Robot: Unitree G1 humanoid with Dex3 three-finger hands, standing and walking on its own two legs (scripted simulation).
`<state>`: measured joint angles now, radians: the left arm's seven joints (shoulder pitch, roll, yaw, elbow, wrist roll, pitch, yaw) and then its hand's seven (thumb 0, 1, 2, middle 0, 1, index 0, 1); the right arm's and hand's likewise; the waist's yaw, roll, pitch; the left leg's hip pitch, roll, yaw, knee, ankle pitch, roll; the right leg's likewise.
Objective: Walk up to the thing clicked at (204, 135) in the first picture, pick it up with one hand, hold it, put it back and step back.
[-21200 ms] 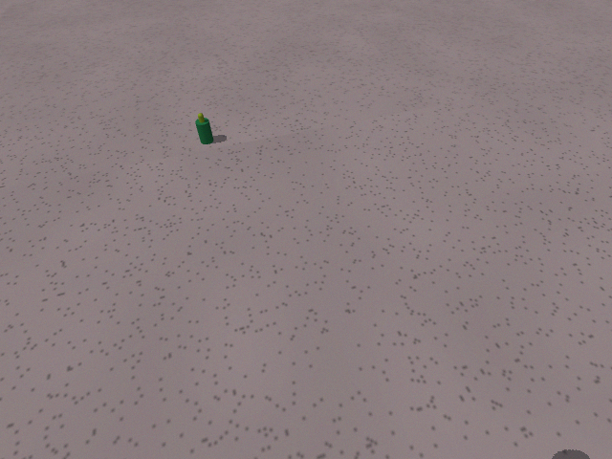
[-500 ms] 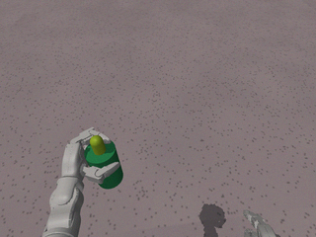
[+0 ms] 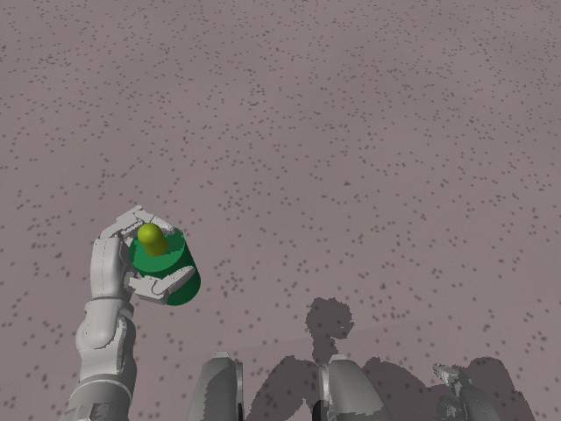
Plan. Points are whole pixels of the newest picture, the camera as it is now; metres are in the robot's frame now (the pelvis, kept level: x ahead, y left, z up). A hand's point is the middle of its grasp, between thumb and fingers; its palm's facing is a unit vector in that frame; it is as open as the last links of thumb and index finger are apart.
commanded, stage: crouch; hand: left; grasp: from the side
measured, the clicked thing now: (164, 260) +0.35 +0.18 -0.03
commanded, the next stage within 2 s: lower in 1.38 s
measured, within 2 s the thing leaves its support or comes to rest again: neither
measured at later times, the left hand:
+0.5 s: hand (188, 293) +0.37 +0.19 -0.26, palm faces +0.08 -1.00 -0.02, open 8.5 cm
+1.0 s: hand (195, 299) +0.38 +0.20 -0.37, palm faces +0.10 -0.99 -0.02, open 8.5 cm
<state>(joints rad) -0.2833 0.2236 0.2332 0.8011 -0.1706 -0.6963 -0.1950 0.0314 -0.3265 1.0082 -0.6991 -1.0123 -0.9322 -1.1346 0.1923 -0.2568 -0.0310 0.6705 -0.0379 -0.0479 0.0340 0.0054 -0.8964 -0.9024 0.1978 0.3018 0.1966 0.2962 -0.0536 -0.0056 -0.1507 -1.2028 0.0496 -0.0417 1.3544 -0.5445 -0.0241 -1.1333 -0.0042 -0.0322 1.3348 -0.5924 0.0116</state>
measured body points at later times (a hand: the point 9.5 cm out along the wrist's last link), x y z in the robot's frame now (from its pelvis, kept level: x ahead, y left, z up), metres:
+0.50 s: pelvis -0.05 +0.00 -0.21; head +0.14 +0.03 +0.19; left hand +0.36 +0.24 -0.25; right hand +0.09 -0.26 -0.34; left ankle +0.05 +0.13 -0.61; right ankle +0.02 -0.13 -0.61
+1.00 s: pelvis -0.06 +0.00 -0.31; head +0.15 +0.03 +0.08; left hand +0.37 +0.25 -0.37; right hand +0.03 -0.28 -0.43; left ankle +0.04 +0.13 -0.61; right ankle +0.02 -0.13 -0.61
